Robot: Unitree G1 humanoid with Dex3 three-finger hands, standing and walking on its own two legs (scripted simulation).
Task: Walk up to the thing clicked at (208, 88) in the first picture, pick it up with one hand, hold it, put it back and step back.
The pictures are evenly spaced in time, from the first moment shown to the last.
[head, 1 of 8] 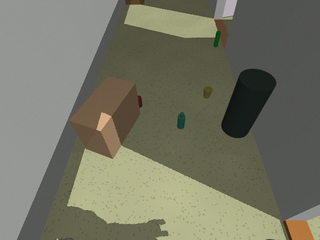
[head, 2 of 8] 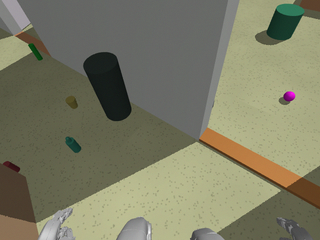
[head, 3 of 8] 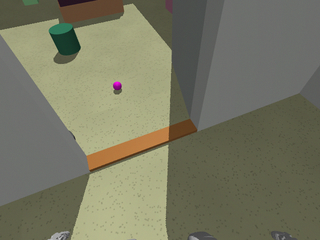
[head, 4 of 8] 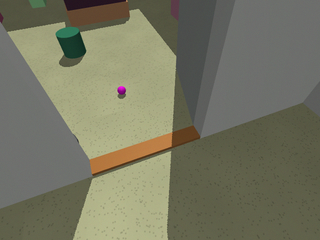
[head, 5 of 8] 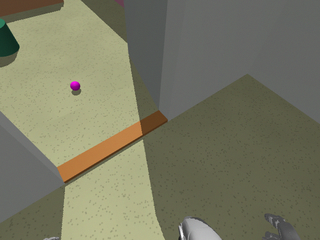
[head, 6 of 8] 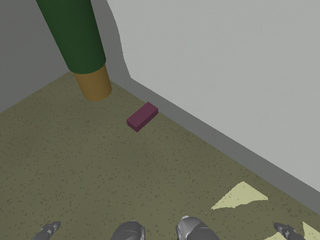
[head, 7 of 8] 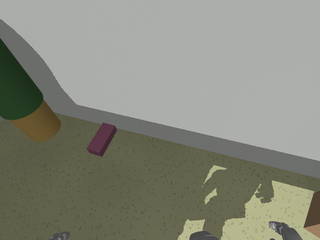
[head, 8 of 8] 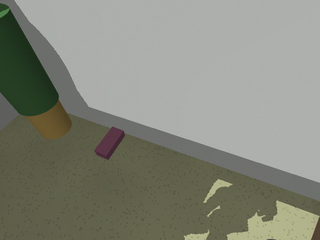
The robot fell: no
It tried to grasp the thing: no
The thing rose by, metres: 0.00
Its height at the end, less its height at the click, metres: +0.00
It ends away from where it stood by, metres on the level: 0.00
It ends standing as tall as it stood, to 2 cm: yes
